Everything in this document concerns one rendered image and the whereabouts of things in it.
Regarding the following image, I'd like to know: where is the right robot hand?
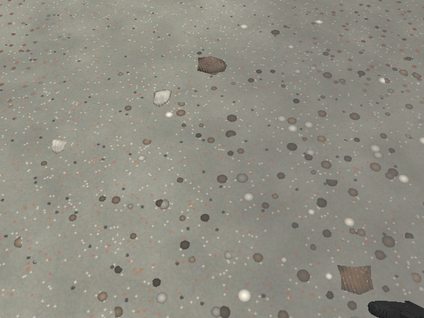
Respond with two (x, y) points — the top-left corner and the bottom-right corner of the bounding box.
(368, 301), (424, 318)

